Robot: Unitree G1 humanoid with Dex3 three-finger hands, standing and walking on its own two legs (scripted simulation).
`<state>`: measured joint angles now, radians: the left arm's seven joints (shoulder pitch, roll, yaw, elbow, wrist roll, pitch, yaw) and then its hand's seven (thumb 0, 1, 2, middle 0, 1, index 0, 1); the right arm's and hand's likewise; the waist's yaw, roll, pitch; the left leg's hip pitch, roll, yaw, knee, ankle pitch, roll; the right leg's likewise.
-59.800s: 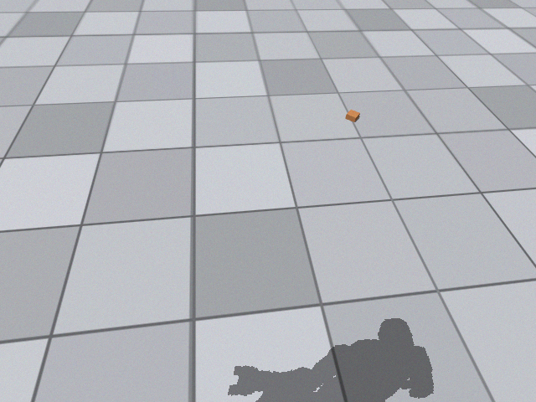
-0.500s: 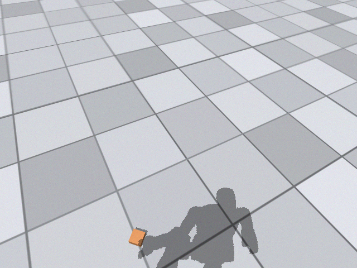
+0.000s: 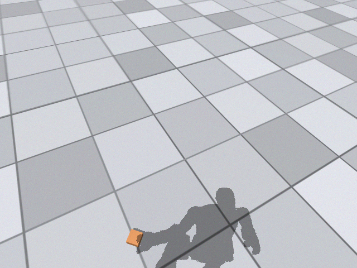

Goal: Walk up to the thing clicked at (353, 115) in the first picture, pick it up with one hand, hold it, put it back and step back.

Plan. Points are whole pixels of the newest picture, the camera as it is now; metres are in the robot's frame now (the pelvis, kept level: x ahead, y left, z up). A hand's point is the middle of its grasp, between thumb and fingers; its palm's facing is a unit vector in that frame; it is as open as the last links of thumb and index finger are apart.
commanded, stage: stand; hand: left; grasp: from above
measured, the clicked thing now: (134, 238) +0.38 +0.19 -0.76
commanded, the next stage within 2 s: step back in 1.36 s
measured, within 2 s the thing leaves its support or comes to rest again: neither
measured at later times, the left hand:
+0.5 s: hand out of the picture +0.07 +0.24 -0.16, palm faces +0.03 -0.94 -0.34, open 7.4 cm
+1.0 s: hand out of the picture +0.08 +0.23 -0.15, palm faces +0.02 -0.94 -0.34, open 7.4 cm
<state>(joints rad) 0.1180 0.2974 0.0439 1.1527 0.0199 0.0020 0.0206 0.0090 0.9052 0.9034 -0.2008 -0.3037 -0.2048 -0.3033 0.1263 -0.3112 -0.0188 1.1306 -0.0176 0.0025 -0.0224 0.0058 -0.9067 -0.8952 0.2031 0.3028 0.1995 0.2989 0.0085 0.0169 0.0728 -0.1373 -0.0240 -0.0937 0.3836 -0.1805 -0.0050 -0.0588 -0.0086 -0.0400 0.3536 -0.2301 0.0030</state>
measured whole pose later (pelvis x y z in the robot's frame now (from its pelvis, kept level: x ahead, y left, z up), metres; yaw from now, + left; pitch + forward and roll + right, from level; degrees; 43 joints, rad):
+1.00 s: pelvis +0.01 -0.01 +0.00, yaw +0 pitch -3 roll +0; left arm 0.11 0.32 0.03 1.14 0.01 -0.01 0.00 0.01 0.91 0.90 -0.20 -0.30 -0.21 -0.30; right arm 0.12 -0.33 0.00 1.13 -0.01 -0.01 -0.01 0.01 -0.91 -0.90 0.20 0.30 0.20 0.30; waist 0.00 0.02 0.06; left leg -0.13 -0.01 -0.10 0.35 -0.17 -0.02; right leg -0.06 0.01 -0.05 0.33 -0.23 -0.02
